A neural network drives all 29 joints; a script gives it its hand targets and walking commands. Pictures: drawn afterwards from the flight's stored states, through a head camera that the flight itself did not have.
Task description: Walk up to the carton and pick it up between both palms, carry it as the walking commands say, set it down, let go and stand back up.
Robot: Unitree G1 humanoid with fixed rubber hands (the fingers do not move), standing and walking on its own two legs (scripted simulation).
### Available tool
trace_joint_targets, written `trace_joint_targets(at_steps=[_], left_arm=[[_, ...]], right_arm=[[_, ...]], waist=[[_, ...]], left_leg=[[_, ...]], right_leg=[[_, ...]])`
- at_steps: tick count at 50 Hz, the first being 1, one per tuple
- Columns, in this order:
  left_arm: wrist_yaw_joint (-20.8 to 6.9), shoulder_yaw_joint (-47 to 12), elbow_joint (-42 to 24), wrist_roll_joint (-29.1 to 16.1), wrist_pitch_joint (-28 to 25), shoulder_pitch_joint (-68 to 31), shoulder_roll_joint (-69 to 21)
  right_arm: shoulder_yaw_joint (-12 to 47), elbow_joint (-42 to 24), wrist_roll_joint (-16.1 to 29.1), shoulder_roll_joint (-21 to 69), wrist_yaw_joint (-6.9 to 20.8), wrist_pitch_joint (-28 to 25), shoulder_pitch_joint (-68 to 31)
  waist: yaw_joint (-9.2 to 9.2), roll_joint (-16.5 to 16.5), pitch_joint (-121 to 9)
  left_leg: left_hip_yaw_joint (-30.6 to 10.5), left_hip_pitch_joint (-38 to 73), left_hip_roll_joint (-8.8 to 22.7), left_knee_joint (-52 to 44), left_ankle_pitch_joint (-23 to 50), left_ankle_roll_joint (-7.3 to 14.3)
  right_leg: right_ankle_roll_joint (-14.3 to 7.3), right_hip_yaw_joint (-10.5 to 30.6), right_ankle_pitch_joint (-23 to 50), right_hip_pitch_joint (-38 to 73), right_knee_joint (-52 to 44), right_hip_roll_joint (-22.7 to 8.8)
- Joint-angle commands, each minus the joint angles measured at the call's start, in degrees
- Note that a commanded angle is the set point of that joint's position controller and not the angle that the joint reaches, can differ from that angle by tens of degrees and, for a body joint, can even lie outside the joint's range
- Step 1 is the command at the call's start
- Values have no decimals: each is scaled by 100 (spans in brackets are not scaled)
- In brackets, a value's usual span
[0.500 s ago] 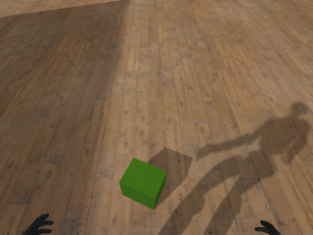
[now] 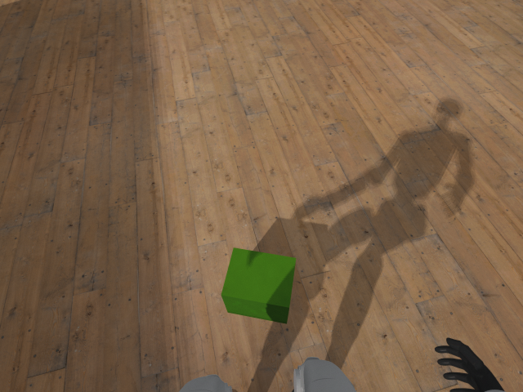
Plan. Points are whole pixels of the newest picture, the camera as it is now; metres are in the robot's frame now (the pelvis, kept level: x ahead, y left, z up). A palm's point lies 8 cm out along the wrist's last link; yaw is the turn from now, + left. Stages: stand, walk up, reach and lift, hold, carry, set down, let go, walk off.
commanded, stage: walk up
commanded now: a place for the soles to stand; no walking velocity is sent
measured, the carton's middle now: (260, 286) +0.49 +0.00 -0.65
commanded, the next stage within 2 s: none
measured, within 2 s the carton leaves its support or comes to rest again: neither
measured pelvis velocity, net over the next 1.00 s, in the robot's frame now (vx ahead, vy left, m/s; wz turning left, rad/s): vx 0.05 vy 0.14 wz -0.32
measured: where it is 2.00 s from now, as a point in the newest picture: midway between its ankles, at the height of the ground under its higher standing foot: outside the picture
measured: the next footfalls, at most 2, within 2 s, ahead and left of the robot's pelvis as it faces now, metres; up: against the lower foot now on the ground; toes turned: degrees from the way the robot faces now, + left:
right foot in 0.04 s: +0.10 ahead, -0.09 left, +0.00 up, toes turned -5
left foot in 0.30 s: +0.15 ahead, +0.23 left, +0.00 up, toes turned -16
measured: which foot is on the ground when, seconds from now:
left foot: down 0.00-0.04, up 0.06-0.28, down 0.30-1.00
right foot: up 0.00-0.02, down 0.04-0.30, up 0.32-0.48, down 0.50-1.00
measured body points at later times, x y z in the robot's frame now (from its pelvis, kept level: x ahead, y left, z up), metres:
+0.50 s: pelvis +0.05 +0.13 -0.01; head +0.07 +0.13 +0.44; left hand +0.21 +0.46 -0.10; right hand +0.08 -0.22 -0.10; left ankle +0.08 +0.26 -0.72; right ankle +0.05 +0.02 -0.71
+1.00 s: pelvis +0.05 +0.14 +0.01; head +0.07 +0.13 +0.46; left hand +0.28 +0.41 -0.09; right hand +0.06 -0.22 -0.09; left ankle +0.08 +0.26 -0.72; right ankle +0.05 +0.01 -0.72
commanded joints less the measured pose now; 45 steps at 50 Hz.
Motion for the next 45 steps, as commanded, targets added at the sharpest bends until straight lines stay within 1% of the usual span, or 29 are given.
trace_joint_targets(at_steps=[1,2,3,4,5,6,8,12,14,15,16,17,18,22,25,26,27,28,29,30,31,32,33,35,36,38,40,42,45], left_arm=[[62,371,11,28,-112,1562,1091],[139,542,-128,134,-168,1871,1561],[198,635,-486,176,-207,1598,2035],[200,642,-609,104,-188,1239,2023],[167,588,-751,74,-183,922,1866],[129,545,-798,46,-168,683,1672],[28,468,-933,92,-129,363,1423],[-197,358,-1108,150,4,96,1444],[-272,247,-1165,108,125,-241,1275],[-275,127,-1164,63,181,-184,873],[-203,53,-1286,-10,165,-181,633],[-181,154,-1146,-14,181,-329,1029],[-238,196,-928,-65,171,-133,1076],[-493,225,-594,9,196,43,881],[-555,273,-541,101,229,-101,778],[-554,325,-580,157,218,-133,996],[-563,334,-662,116,182,-464,1304],[-586,259,-612,32,186,-512,1189],[-585,149,-646,6,195,-780,1078],[-584,43,-665,-12,234,-1123,916],[-598,3,-668,-45,284,-1227,760],[-604,-2,-537,-48,335,-1087,722],[-595,-7,-429,-61,377,-1035,733],[-643,8,-353,-25,434,-1078,694],[-680,13,-339,-27,449,-1104,647],[-730,5,-190,-6,426,-960,587],[-731,66,-168,51,343,-1083,939],[-716,-14,-80,-23,319,-1203,898],[-683,-148,-33,-10,374,-1634,726]], right_arm=[[-249,-606,5,-961,-28,55,-415],[-136,-674,10,-588,-45,47,-271],[-89,-818,-25,-532,-76,99,-147],[-221,-728,38,-1004,-130,161,-151],[-266,-680,61,-1135,-142,142,-61],[-290,-605,78,-1159,-142,120,93],[-269,-333,196,-1077,-120,69,502],[-208,-49,314,-919,-199,-37,583],[-261,229,312,-1036,-318,-171,1035],[-291,256,227,-1299,-365,-269,1049],[-322,94,253,-1931,-403,-329,627],[-270,97,269,-1891,-386,-385,441],[-233,124,279,-1782,-427,-435,159],[-88,313,288,-1569,-497,-528,-130],[14,453,368,-1378,-507,-544,50],[85,471,396,-1143,-538,-563,251],[173,404,461,-839,-581,-588,118],[148,502,512,-924,-651,-577,21],[171,617,516,-896,-672,-619,156],[181,741,492,-946,-671,-685,286],[116,809,414,-1262,-673,-753,279],[71,871,387,-1489,-678,-791,309],[41,883,383,-1553,-679,-785,265],[40,888,355,-1540,-690,-777,92],[49,896,339,-1544,-702,-773,3],[92,914,365,-1469,-680,-730,-246],[193,887,428,-1107,-652,-697,-37],[254,956,475,-891,-654,-679,-257],[238,1202,437,-1113,-625,-709,-308]], waist=[[628,74,-498],[870,-1154,-498],[650,-1009,-472],[526,-324,-610],[392,-208,-509],[256,-262,-426],[129,-961,-475],[202,-1653,-476],[-144,-1263,-559],[-150,-154,-429],[-59,1336,-359],[-3,424,-134],[230,165,48],[338,906,-218],[481,612,-471],[469,33,-695],[285,-1087,-795],[270,-831,-910],[132,-758,-959],[-3,-535,-891],[42,-24,-739],[145,254,-809],[193,258,-710],[238,413,-506],[279,494,-440],[434,494,-459],[290,-194,-869],[255,-531,-1058],[165,-383,-877]], left_leg=[[-838,-1664,814,-627,-1036,853],[-361,-2412,369,972,-1157,307],[-665,-2950,145,1996,-1219,-165],[-1194,-2556,437,2560,-1176,-188],[-1210,-2360,518,2920,-962,-260],[-1208,-2136,581,2961,-684,-292],[-831,-1416,497,2484,-480,-306],[-27,-138,22,1135,-927,-234],[228,888,-259,36,-492,-163],[-907,686,248,-1098,-1206,-5],[-3586,374,1923,-2261,-1652,664],[-3845,-260,2208,-2372,-1550,1113],[-3442,-366,2090,-2109,-1227,1158],[-1747,-343,1479,-1469,-128,809],[-1070,-590,1282,-714,692,423],[-799,-801,1091,-47,811,196],[-130,-936,337,625,-30,-164],[-137,-427,224,659,-902,-153],[-142,75,188,219,-549,-115],[-316,549,304,-419,181,-64],[-888,641,806,-1026,775,92],[-1639,953,1459,-1346,1378,475],[-1821,1021,1848,-1429,1914,805],[-1659,829,2022,-1458,2408,983],[-1369,740,1904,-1427,2521,832],[-638,283,1407,-1190,2297,363],[-84,-8,870,-699,1377,-34],[42,438,372,-602,351,-170],[-226,988,690,-1393,735,-43]], right_leg=[[-200,376,853,2563,-1716,-186],[-410,2089,-210,3028,-2673,-1151],[-1032,4509,-603,2357,-3228,-2586],[-1473,4628,-122,1839,-3081,-2744],[-1631,3966,293,1478,-2755,-2492],[-1485,3294,527,1179,-2536,-2068],[-1100,2180,971,553,-2211,-1311],[-999,1751,665,-390,-1895,-845],[-675,1398,319,-911,-1106,-513],[-452,912,278,-1036,188,-43],[-33,718,-820,-1769,1273,561],[73,1312,-842,-1357,1705,297],[80,1213,-669,-1208,1778,184],[-9,408,-487,-53,386,73],[-210,339,545,1377,-1440,264],[-365,1265,1130,1823,-1777,-196],[-857,2917,1682,1415,-2056,-961],[-1305,2991,2503,1103,-1944,-1313],[-1234,2609,2865,812,-1755,-1174],[-871,2022,2837,404,-1475,-790],[-423,1400,2942,213,-820,-274],[-131,1007,2385,22,-280,-27],[-6,754,1315,-124,-150,57],[-55,639,-236,-20,-60,59],[-107,563,-249,170,-393,-16],[-176,396,1224,1103,-1531,18],[-439,1358,3012,1729,-1563,-486],[-802,2033,2834,1292,-1924,-856],[-411,1383,2680,824,-1753,-476]])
